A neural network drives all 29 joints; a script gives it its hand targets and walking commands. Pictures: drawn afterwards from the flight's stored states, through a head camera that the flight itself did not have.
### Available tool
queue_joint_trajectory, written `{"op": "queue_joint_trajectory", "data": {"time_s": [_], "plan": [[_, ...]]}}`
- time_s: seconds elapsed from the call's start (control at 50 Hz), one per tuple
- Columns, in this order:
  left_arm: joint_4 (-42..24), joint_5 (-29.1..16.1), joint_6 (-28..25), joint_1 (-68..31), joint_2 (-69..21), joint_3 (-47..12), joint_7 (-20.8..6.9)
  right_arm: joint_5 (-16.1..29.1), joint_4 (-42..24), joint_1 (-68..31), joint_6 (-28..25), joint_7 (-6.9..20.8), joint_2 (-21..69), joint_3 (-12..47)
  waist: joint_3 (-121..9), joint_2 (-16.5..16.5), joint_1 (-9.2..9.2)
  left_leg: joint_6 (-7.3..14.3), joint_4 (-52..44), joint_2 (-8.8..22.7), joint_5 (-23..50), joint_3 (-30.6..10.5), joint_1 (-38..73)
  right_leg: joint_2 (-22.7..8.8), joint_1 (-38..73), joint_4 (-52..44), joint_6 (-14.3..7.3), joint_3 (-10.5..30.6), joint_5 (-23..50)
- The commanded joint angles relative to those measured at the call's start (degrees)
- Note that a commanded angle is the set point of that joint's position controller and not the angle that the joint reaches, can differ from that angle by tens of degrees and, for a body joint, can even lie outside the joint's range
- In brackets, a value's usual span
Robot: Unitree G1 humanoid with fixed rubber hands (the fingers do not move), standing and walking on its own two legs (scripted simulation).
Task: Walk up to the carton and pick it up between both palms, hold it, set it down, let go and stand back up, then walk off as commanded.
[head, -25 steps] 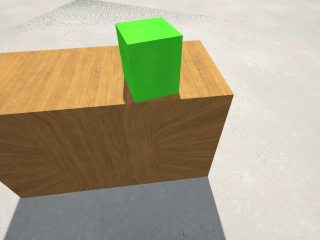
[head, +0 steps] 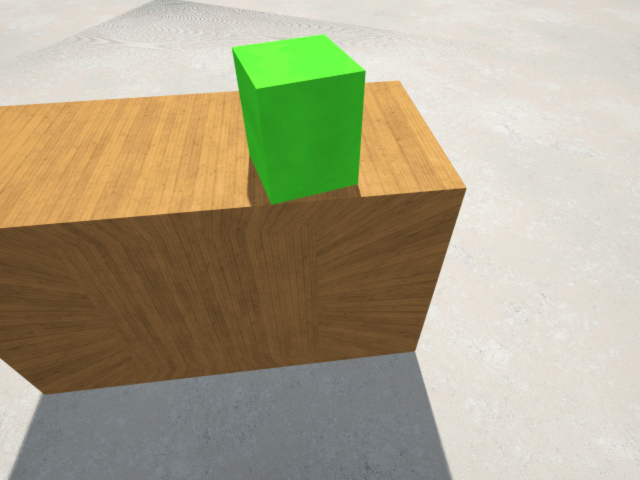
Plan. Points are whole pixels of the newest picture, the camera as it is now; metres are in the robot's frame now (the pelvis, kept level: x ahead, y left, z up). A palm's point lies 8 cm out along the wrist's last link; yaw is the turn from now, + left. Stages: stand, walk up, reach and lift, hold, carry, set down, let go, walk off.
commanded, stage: stand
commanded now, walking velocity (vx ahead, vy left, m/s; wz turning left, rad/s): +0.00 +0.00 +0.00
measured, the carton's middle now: (298, 119) +0.81 +0.09 +0.07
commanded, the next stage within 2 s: walk up in 0.14 s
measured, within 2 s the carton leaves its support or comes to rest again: neither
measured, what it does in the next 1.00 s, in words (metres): walks ahead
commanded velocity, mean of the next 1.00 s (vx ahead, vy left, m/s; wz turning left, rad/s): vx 0.00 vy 0.00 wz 0.00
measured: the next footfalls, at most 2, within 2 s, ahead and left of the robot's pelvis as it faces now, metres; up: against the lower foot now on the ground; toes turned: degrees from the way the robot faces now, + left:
right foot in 1.02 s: +0.25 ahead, -0.11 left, +0.00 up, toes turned +0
left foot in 1.44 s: +0.36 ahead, +0.12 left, +0.00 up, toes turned +8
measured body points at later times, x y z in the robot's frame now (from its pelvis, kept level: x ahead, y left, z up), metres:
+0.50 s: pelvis +0.02 +0.00 +0.00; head +0.01 +0.00 +0.45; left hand +0.09 +0.29 -0.13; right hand +0.09 -0.30 -0.13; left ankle +0.04 +0.12 -0.72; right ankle +0.05 -0.12 -0.73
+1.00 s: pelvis +0.14 +0.00 -0.01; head +0.15 +0.01 +0.44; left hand +0.23 +0.30 -0.13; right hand +0.13 -0.31 -0.12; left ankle +0.06 +0.13 -0.73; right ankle +0.20 -0.11 -0.73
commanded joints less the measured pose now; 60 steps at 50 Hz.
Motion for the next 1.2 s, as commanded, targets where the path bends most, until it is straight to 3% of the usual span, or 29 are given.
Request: {"op": "queue_joint_trajectory", "data": {"time_s": [0.0, 0.3, 0.32, 0.34, 0.38, 0.42, 0.44, 0.46, 0.5, 0.54, 0.56, 0.58, 0.6, 0.62, 0.64, 0.66, 0.68, 0.74, 0.88, 0.94, 0.96, 0.98, 1.0, 1.02, 1.04, 1.06, 1.08, 1.12, 1.18], "plan": [[-1.99, 0.6, -1.28, -3.47, 14.33, 2.41, -0.13, 0.81, -2.29, -2.78, -1.05, -0.27, -11.16, -1.58, -0.93, -1.46, 0.02, 2.33, -11.41, 6.78, -6.53, -7.91, 3.44, -6.13, 5.45, -9.78, -2.47, 6.63, -6.19], [-1.93, 0.43, -1.35, -4.46, 14.44, 2.4, -0.01, 0.8, -2.24, -3.11, -1.08, -0.43, -11.5, -1.67, -2.54, -0.65, 0.1, 2.31, -10.85, 6.95, -2.56, -7.14, 4.44, -6.48, 7.03, -9.29, -2.16, 6.34, -2.44], [-4.89, 1.65, -1.99, 0.12, 19.18, 5.96, -1.32, 0.14, -3.53, 2.7, -1.49, 0.69, -15.85, -4.74, -9.1, -2.26, 0.95, 5.85, -8.09, 5.07, -25.47, -9.98, 3.93, -4.93, 10.34, -5.25, -3.92, 4.97, -25.14], [-4.74, 2.15, -1.79, 1.02, 19.58, 6.55, -1.65, -0.33, -3.69, 2.31, -1.33, 1.07, -16.88, -4.9, -5.03, -1.7, 1.45, 6.0, -8.24, 5.76, -31.91, -12.09, -1.18, -5.57, 8.29, -5.08, -5.01, 7.86, -32.28], [-5.56, 2.57, -1.71, 2.6, 19.7, 6.94, -1.89, -0.49, -5.6, -1.09, -1.04, 1.31, -15.16, -4.85, 1.92, -2.03, 3.27, 4.72, -5.81, 3.23, -30.41, -9.29, -10.82, -7.39, 9.72, -9.03, -6.79, 12.08, -34.97], [-4.37, 2.82, -2.05, 6.48, 22.01, 7.77, -1.23, -0.22, -6.52, -3.02, -1.62, 1.16, -11.9, -4.25, 2.76, -10.1, 5.01, 2.16, 6.97, -1.52, -14.96, 1.25, -20.41, -15.34, 21.67, -16.08, -10.65, 20.17, -31.51], [-4.78, 2.69, -2.33, 5.98, 22.68, 8.2, -1.06, -0.47, -6.64, -1.67, -1.64, 1.15, -11.93, -4.5, 2.51, -12.12, 4.61, 1.83, 13.82, 1.38, -15.59, 0.4, -23.33, -20.53, 23.27, -18.2, -12.81, 24.23, -29.28], [-5.86, 2.46, -2.36, 3.97, 22.81, 8.37, -1.05, -0.35, -6.95, -0.32, -1.77, 1.34, -13.4, -4.84, 2.45, -10.16, 3.57, 1.54, 15.67, 2.79, -16.14, -0.5, -22.26, -21.48, 22.29, -18.31, -13.81, 24.0, -27.44], [-7.31, 2.21, -2.27, 1.3, 22.27, 8.14, -1.27, -0.15, -7.15, 1.0, -1.96, 1.97, -13.95, -4.92, 1.61, -9.02, 2.45, 1.31, 13.82, 3.46, -16.64, -0.6, -17.64, -19.41, 18.72, -17.15, -13.14, 19.39, -25.92], [-8.92, 2.57, -1.7, -2.43, 22.76, 8.14, -1.86, 0.12, -6.49, 3.96, -1.87, 2.52, -13.52, -5.0, 2.22, -12.38, 0.6, 1.57, 9.02, 3.76, -15.08, 0.64, -8.26, -17.85, 10.44, -15.17, -11.76, 14.17, -25.41], [-10.09, 2.39, -1.37, -5.5, 22.28, 7.81, -2.26, 0.11, -5.13, 8.33, -2.1, 2.47, -12.77, -4.94, 1.93, -12.77, -1.95, 2.13, 3.12, 3.57, -10.3, 1.63, -1.03, -15.62, 5.5, -11.06, -10.29, 9.99, -25.17], [-10.86, 2.25, -0.82, -7.8, 20.37, 7.06, -2.57, 0.09, -2.84, 14.01, -2.41, 2.16, -12.24, -5.11, 0.71, -9.66, -4.87, 2.68, -2.35, 1.65, -6.4, 1.79, 9.73, -11.76, -1.74, -3.64, -7.74, 4.97, -25.51], [-11.76, 2.11, -0.34, -7.66, 15.56, 5.73, -2.49, -0.4, -1.31, 20.55, -2.94, 1.34, -14.87, -5.94, 0.33, 3.63, -7.52, 2.85, -10.94, 3.67, -12.92, -7.71, 19.87, -5.68, -12.06, 14.29, -4.51, -0.83, -24.37], [-13.14, 1.19, -0.25, -7.6, 11.56, 4.17, -2.44, -1.28, -1.71, 20.63, -3.38, 0.69, -20.75, -7.05, 4.77, 18.13, -6.84, 4.84, -21.07, 16.34, -29.97, -36.08, 20.92, 2.58, -29.2, 30.35, -0.94, -3.65, -22.5], [-13.76, 1.79, 0.38, -7.41, 16.95, 5.07, -2.2, -0.29, -3.71, 16.03, -3.39, 0.49, -24.28, -7.24, 9.66, 11.39, -5.22, 9.11, -24.85, 21.17, -41.18, -44.82, 12.99, -1.11, -30.98, 33.01, -1.41, 4.89, -19.07], [-12.89, 1.9, 0.11, -6.45, 19.21, 5.19, -2.58, 0.06, -5.73, 10.73, -3.56, 0.28, -23.86, -7.31, 15.19, 4.9, -2.43, 10.29, -25.25, 20.65, -41.99, -42.3, 7.45, -3.57, -29.41, 33.88, -1.93, 5.35, -14.43], [-11.58, 1.42, -0.21, -5.62, 19.8, 5.6, -3.07, 0.0, -6.73, 8.92, -3.86, 0.23, -22.34, -6.8, 17.32, 2.98, -1.03, 9.44, -24.16, 17.74, -34.95, -37.37, 4.64, -5.22, -26.41, 33.7, -1.77, 4.81, -10.4], [-10.9, 1.47, -0.24, -3.93, 19.34, 6.03, -3.46, 0.66, -7.48, 11.81, -4.44, 0.24, -18.95, -5.77, 11.25, 5.41, -1.03, 5.86, -20.01, 13.22, -10.85, -26.93, 10.58, -5.32, -19.74, 30.48, 0.17, 3.35, -6.23], [-15.59, 1.15, -0.38, -11.54, 17.46, 5.36, -2.72, 0.92, -10.14, 18.33, -3.99, -0.58, -19.44, -6.19, 8.7, 7.0, -4.68, 11.49, -11.08, 15.57, 17.97, -21.34, 23.07, -4.91, -21.28, 18.95, 0.51, 0.04, -13.25], [-17.03, 1.07, -1.49, -9.94, 16.73, 4.99, -2.65, 1.1, -11.97, 16.94, -3.56, -0.53, -19.61, -6.29, 7.13, 8.5, -3.78, 12.35, -6.39, 15.4, 24.54, -17.48, 19.77, -3.83, -14.45, 12.24, -1.49, -2.0, -11.65], [-16.73, 0.9, -1.94, -7.46, 16.97, 5.19, -2.61, 1.09, -12.98, 15.26, -3.35, -0.54, -20.14, -6.34, 5.59, 9.13, -2.54, 12.04, -4.32, 14.56, 23.91, -15.76, 17.96, -2.7, -10.01, 8.43, -2.19, -2.68, -11.07], [-15.67, 0.81, -2.38, -2.32, 17.1, 5.61, -2.34, 1.14, -14.26, 12.71, -3.27, -0.45, -19.88, -6.2, 3.61, 8.59, 0.66, 9.97, 0.26, 12.7, 26.08, -12.16, 13.56, -1.51, -0.25, 0.68, -3.14, -2.77, -7.12], [-13.2, 1.16, -2.96, 6.5, 19.19, 6.52, -1.67, 1.53, -15.37, 11.24, -3.13, -0.4, -18.04, -5.72, -1.95, 4.6, 4.65, 7.44, 10.68, 9.17, 27.51, -7.14, 8.62, -0.91, 13.9, -4.82, -3.95, -2.57, 0.97], [-11.9, 2.24, -3.4, 15.33, 23.36, 8.21, -1.01, 2.39, -16.77, 12.32, -3.23, -0.19, -13.0, -4.26, -9.58, -6.21, 8.22, 4.36, 26.97, 4.26, 13.79, -3.24, -1.95, -11.62, 28.41, -6.37, -6.7, 11.16, -4.55], [-12.11, 1.28, -3.92, 13.85, 28.33, 9.12, -0.57, 2.5, -18.08, 13.1, -3.36, -0.08, -10.54, -3.59, -5.98, -15.49, 5.71, 2.45, 33.22, -4.8, -16.74, -0.94, -19.62, -23.79, 35.36, -10.91, -11.15, 31.31, -4.84], [-12.46, 0.29, -3.65, 13.08, 26.94, 8.86, -1.04, 1.92, -17.55, 10.02, -2.79, -0.61, -16.26, -4.74, -2.96, -6.71, 6.3, 3.04, 38.38, -2.68, -18.93, -5.72, -20.81, -25.38, 30.07, -11.56, -14.6, 33.2, -3.27], [-12.83, 0.02, -3.5, 11.15, 24.69, 8.2, -1.16, 2.05, -17.16, 9.25, -2.85, -0.45, -16.87, -5.0, 0.84, -4.41, 5.1, 2.79, 38.63, -1.19, -16.01, -6.18, -20.42, -22.91, 25.86, -10.47, -13.69, 27.28, 2.2], [-13.11, 0.04, -3.46, 7.99, 22.26, 7.36, -1.01, 1.81, -16.35, 10.43, -2.83, 0.35, -15.17, -4.74, 5.62, -7.51, 2.95, 2.68, 35.13, 1.62, -13.42, -4.84, -19.31, -18.62, 18.79, -9.41, -13.05, 16.12, 12.91], [-13.92, 0.32, -3.51, 7.77, 21.37, 7.05, -1.04, 1.99, -16.37, 10.59, -2.29, 1.27, -14.53, -4.99, 4.08, -10.91, 2.56, 1.76, 28.76, 1.98, -11.77, -3.82, -16.93, -16.1, 17.02, -9.38, -12.52, 10.15, 15.2]]}}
